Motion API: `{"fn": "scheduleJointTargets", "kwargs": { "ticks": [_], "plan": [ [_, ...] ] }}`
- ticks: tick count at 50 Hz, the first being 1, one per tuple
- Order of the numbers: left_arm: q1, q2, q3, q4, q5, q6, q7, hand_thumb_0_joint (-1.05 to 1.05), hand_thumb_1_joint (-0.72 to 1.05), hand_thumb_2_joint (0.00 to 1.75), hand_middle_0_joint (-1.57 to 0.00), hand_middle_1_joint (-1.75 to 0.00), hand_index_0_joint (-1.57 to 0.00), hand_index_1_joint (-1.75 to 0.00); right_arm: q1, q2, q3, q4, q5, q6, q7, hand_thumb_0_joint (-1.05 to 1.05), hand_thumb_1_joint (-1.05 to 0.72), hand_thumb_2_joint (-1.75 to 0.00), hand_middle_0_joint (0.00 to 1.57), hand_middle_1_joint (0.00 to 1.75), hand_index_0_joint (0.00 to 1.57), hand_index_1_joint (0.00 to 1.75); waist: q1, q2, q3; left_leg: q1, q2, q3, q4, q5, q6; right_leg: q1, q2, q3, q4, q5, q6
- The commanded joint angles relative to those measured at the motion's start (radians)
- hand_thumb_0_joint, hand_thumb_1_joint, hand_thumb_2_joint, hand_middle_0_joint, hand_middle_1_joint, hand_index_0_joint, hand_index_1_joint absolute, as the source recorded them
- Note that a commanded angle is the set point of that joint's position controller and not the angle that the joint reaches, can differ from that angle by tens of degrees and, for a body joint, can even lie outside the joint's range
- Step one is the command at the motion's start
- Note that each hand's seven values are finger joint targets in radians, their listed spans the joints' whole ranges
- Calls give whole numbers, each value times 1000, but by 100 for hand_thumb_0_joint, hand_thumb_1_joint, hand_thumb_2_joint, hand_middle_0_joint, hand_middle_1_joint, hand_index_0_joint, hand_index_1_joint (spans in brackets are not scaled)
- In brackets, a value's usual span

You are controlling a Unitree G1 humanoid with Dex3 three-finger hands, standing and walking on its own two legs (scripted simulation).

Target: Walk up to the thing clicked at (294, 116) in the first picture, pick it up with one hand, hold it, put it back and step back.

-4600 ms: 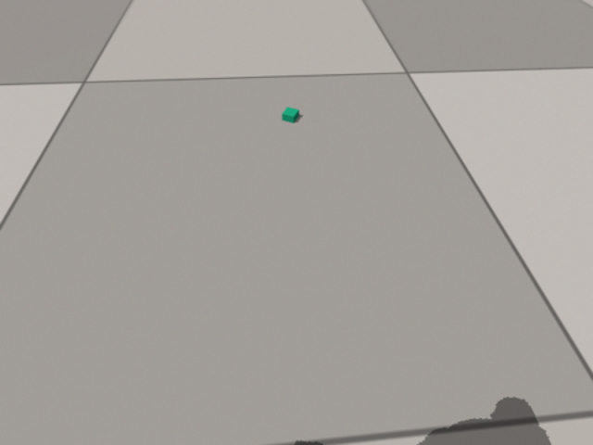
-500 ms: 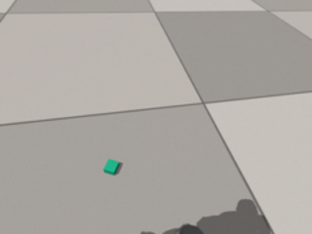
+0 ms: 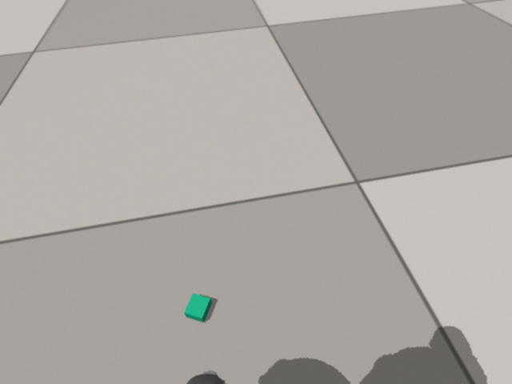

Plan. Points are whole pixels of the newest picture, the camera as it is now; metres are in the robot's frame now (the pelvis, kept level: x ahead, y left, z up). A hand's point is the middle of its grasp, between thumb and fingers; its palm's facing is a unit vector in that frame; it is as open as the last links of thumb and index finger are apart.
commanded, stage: walk up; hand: left
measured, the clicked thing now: (198, 307) +0.54 +0.27 -0.75
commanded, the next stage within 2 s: none
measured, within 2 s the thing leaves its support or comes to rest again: neither
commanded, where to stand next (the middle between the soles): +0.18 +0.03 m, yaw +0 degrees
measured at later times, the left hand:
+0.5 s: hand out of the picture +0.12 +0.32 -0.17, palm faces -0.08 -0.93 -0.35, open 7.4 cm
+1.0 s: hand (118, 370) +0.19 +0.27 -0.15, palm faces -0.07 -0.95 -0.30, open 7.4 cm
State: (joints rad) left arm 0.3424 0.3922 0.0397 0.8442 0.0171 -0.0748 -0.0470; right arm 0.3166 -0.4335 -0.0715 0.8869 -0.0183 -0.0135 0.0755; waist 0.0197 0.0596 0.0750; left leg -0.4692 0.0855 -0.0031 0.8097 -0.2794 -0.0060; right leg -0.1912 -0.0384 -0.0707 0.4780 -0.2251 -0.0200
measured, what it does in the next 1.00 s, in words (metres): steps on the spot: left foot, then right foot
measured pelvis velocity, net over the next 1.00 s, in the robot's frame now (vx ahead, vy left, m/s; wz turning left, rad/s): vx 0.09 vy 0.03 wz -0.03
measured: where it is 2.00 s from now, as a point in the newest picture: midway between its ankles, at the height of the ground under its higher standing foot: outside the picture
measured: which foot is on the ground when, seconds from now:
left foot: up 0.00-0.10, down 0.12-1.00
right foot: down 0.00-0.14, up 0.16-0.52, down 0.54-1.00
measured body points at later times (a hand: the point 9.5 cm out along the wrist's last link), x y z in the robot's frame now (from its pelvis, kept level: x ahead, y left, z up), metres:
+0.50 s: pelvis +0.07 +0.05 -0.01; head +0.10 +0.06 +0.44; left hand +0.13 +0.36 -0.14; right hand +0.13 -0.27 -0.12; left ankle +0.12 +0.15 -0.74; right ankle +0.10 -0.10 -0.72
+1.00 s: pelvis +0.09 +0.03 +0.01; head +0.10 +0.04 +0.45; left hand +0.19 +0.32 -0.13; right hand +0.13 -0.29 -0.12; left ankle +0.12 +0.14 -0.74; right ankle +0.10 -0.10 -0.74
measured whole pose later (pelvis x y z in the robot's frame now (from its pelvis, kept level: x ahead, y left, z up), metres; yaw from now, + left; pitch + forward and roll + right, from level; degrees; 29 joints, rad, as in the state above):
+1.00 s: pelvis +0.09 +0.03 +0.01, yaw -2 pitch -2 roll +0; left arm 0.09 0.35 0.00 1.09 0.01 -0.01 -0.03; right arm 0.16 -0.37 0.00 1.13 -0.01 -0.04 0.01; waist -0.01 -0.02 0.05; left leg -0.19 0.03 0.08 0.41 -0.18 0.00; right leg -0.17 -0.02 -0.02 0.42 -0.21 0.01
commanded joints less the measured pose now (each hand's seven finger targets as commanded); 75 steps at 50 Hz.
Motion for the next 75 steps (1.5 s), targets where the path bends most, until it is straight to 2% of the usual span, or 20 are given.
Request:
{"fn": "scheduleJointTargets", "kwargs": {
  "ticks": [1, 5, 6, 7, 8, 9, 11, 13, 18, 24, 26, 28, 29, 31, 33, 34, 38, 43, 49, 75],
  "plan": [
    [-46, 288, 82, -84, -2, -14, 26, 0, 90, 90, -20, -30, -20, -30, -6, -147, -48, -62, -6, -42, -17, 0, -90, -90, 20, 30, 20, 30, 3, -228, 21, 114, -2, 27, -139, 68, -5, -156, -210, 167, -198, -225, -181],
    [-63, 223, 46, -87, -7, 13, 31, 0, 90, 90, -20, -30, -20, -30, 109, -161, -54, -7, -8, -63, -49, 0, -90, -90, 20, 30, 20, 30, -69, -75, -74, 390, -61, 44, -286, 65, 28, -244, -156, 112, 104, -83, -120],
    [-8, 161, 26, -80, -12, 21, 31, 0, 90, 90, -20, -30, -20, -30, 143, -214, -64, -4, -14, -71, -61, 0, -90, -90, 20, 30, 20, 30, -75, 118, -91, 411, 59, -121, -434, -97, 59, -280, -83, 40, 318, -127, -77],
    [44, 107, 9, -75, -24, 30, 34, 0, 90, 90, -20, -30, -20, -30, 95, -279, -69, -36, -19, -78, -67, 0, -90, -90, 20, 30, 20, 30, -33, 263, -48, 408, 255, -483, -539, -105, 119, -430, 56, 35, 491, -302, -12],
    [53, 215, 39, -34, -19, 43, 52, 0, 90, 90, -20, -30, -20, -30, 78, -327, -80, -48, 3, -72, -66, 0, -90, -90, 20, 30, 20, 30, -45, 167, -29, 343, 330, -565, -563, -136, 199, -412, 26, 105, 568, -319, -25],
    [26, 250, 46, -23, -14, 45, 58, 0, 90, 90, -20, -30, -20, -30, 61, -311, -82, -44, 9, -67, -67, 0, -90, -90, 20, 30, 20, 30, -44, 153, 2, 310, 338, -572, -556, -109, 248, -407, 2, 124, 612, -314, -29],
    [1, 238, 47, -2, -20, 46, 59, 0, 90, 90, -20, -30, -20, -30, 31, -240, -55, -57, 2, -70, -80, 0, -90, -90, 20, 30, 20, 30, -30, 100, -6, 311, 228, -328, -497, 255, 181, -374, -8, 193, 605, -249, -22],
    [30, 218, 43, 25, -24, 53, 51, 0, 90, 90, -20, -30, -20, -30, 11, -222, -45, -56, 11, -78, -85, 0, -90, -90, 20, 30, 20, 30, -12, 112, -33, 301, 171, -186, -462, 404, 136, -305, -14, 172, 553, -176, -15],
    [-12, 190, 35, 56, -18, 76, 47, 0, 90, 90, -20, -30, -20, -30, -50, -198, -33, -75, 9, -69, -97, 0, -90, -90, 20, 30, 20, 30, -21, 91, -65, 275, 155, -101, -465, 302, 166, -244, -7, 138, 421, -119, 17],
    [-51, 161, 33, 94, -10, 61, 52, 0, 90, 90, -20, -30, -20, -30, -108, -218, -29, -66, 6, -42, -89, 0, -90, -90, 20, 30, 20, 30, -16, 87, -88, 186, 189, -104, -358, 298, 203, -51, 2, 52, 159, -91, 7],
    [-42, 170, 37, 115, -1, 47, 55, 0, 90, 90, -20, -30, -20, -30, -136, -165, -4, -58, 20, -33, -86, 0, -90, -90, 20, 30, 20, 30, 16, -8, -102, 126, 141, -76, -282, 215, 131, 60, 1, 82, -13, 22, -18],
    [-107, 251, 49, 96, 11, 30, 58, 0, 90, 90, -20, -30, -20, -30, -96, -99, 18, -44, 32, -29, -85, 0, -90, -90, 20, 30, 20, 30, -31, -229, -95, 94, 18, -6, -165, 20, 40, 25, -200, 391, -126, 80, -96],
    [-199, 277, 44, 83, -1, 39, 53, 0, 90, 90, -20, -30, -20, -30, -119, -121, 9, -21, 29, -23, -90, 0, -90, -90, 20, 30, 20, 30, -38, -232, -54, 185, -54, 31, -159, -170, 32, -138, -259, 403, -144, -21, -179],
    [-251, 226, 27, 75, -2, 50, 44, 0, 90, 90, -20, -30, -20, -30, -101, -146, 1, 31, 19, -25, -86, 0, -90, -90, 20, 30, 20, 30, -61, -212, -22, 328, -31, 1, -253, -141, 39, -278, -193, 311, -141, -179, -120],
    [-243, 189, 15, 90, -9, 47, 43, 0, 90, 90, -20, -30, -20, -30, -148, -171, 0, 52, 20, -34, -77, 0, -90, -90, 20, 30, 20, 30, -46, -172, -47, 326, 26, -48, -351, -25, 57, -210, -101, 202, -112, -171, -38],
    [-236, 189, 13, 105, -9, 47, 42, 0, 90, 90, -20, -30, -20, -30, -167, -162, 5, 57, 17, -35, -75, 0, -90, -90, 20, 30, 20, 30, -31, -176, -54, 303, 41, -74, -382, -45, 64, -176, -83, 195, -109, -176, -31],
    [-266, 188, 15, 124, -8, 51, 35, 0, 90, 90, -20, -30, -20, -30, -178, -161, 20, 103, 8, -39, -72, 0, -90, -90, 20, 30, 20, 30, -26, -161, -31, 236, 28, -69, -440, -113, 46, -111, -93, 223, -163, -250, -33],
    [-252, 173, 10, 170, -18, 49, 35, 0, 90, 90, -20, -30, -20, -30, -220, -156, 31, 141, 5, -52, -74, 0, -90, -90, 20, 30, 20, 30, -4, -45, -31, 211, 56, -94, -523, -57, 41, -15, -73, 174, -134, -52, -27],
    [-276, 172, 6, 203, -17, 47, 38, 0, 90, 90, -20, -30, -20, -30, -238, -149, 33, 172, 7, -57, -81, 0, -90, -90, 20, 30, 20, 30, -11, -38, -121, 303, 57, -52, -493, 190, 36, 62, -87, 157, -143, 142, -17],
    [-308, 156, 3, 260, -9, 53, 44, 0, 90, 90, -20, -30, -20, -30, -297, -134, 27, 209, 7, -37, -86, 0, -90, -90, 20, 30, 20, 30, -22, -75, -108, 410, 62, -29, -536, 227, 26, 52, -89, 142, -219, 168, 5]
  ]
}}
